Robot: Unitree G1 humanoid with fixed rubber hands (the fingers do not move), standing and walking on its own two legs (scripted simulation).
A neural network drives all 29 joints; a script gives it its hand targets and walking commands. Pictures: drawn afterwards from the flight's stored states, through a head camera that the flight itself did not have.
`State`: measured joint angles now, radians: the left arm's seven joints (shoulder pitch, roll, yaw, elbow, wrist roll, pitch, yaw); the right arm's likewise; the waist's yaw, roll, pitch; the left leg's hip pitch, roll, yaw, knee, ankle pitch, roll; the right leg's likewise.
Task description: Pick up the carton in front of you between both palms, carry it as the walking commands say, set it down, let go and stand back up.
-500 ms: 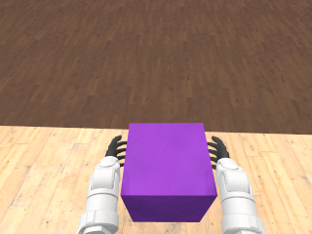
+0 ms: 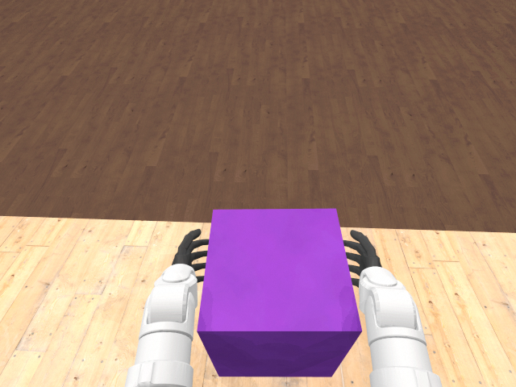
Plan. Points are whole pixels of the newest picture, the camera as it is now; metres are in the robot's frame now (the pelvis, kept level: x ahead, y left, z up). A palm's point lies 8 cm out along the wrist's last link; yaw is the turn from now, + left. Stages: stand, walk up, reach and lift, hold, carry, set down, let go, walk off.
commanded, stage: hold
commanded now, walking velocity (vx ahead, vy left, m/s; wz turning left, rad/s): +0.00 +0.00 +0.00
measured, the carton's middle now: (274, 296) +0.28 +0.00 -0.04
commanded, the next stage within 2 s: carry in 1.44 s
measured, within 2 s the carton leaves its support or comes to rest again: neither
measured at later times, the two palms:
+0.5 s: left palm (181, 273) +0.28 +0.15 +0.05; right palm (372, 277) +0.27 -0.15 +0.05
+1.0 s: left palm (182, 272) +0.28 +0.15 +0.04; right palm (372, 275) +0.28 -0.15 +0.05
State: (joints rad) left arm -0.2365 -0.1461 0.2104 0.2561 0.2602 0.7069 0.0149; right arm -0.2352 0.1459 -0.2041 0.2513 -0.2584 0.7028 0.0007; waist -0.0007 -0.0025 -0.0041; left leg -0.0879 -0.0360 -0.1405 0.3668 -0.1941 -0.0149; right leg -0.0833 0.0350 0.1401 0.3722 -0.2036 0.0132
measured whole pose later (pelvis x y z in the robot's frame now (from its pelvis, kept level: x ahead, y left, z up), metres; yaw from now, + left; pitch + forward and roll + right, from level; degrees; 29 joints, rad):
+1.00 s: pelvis +0.00 +0.00 +0.00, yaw +0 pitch -7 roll +0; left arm -0.25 -0.15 0.21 0.22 0.27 0.77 0.01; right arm -0.25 0.15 -0.20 0.22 -0.27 0.76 0.01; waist 0.00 0.00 0.01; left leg -0.05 -0.03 -0.13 0.36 -0.19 -0.01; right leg -0.05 0.03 0.14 0.36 -0.20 0.01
